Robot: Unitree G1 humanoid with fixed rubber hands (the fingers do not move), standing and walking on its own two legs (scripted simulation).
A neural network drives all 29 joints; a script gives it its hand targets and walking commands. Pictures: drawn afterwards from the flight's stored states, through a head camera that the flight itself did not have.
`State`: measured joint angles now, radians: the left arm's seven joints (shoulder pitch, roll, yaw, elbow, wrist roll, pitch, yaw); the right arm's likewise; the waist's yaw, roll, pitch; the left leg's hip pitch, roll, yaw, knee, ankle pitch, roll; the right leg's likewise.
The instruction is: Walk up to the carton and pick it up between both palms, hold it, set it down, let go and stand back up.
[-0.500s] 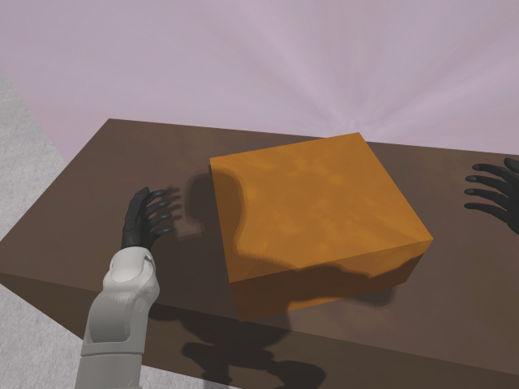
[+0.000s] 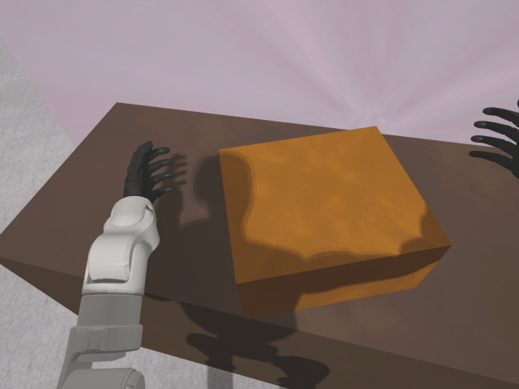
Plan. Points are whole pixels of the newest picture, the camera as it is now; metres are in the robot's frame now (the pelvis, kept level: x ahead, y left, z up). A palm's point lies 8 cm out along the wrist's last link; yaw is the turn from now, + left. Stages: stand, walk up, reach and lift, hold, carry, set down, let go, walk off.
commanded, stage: reach and lift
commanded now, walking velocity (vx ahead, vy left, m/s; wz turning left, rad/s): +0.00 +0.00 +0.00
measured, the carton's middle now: (314, 216) +0.43 -0.02 -0.02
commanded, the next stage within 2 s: none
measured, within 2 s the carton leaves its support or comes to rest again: neither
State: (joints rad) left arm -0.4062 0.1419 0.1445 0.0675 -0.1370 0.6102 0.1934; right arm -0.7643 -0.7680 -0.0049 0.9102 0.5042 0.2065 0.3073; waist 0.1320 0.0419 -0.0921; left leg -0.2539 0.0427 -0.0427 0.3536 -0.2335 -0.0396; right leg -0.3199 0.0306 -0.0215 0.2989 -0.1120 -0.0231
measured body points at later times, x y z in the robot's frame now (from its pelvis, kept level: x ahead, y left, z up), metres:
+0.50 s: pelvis +0.00 +0.00 +0.00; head +0.06 -0.02 +0.44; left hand +0.36 +0.24 +0.08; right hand +0.48 -0.27 +0.12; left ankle -0.04 +0.14 -0.75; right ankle +0.02 -0.11 -0.75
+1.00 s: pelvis -0.01 -0.01 -0.01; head +0.06 -0.03 +0.44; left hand +0.37 +0.21 +0.05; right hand +0.48 -0.26 +0.09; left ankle -0.04 +0.14 -0.75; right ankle +0.01 -0.11 -0.75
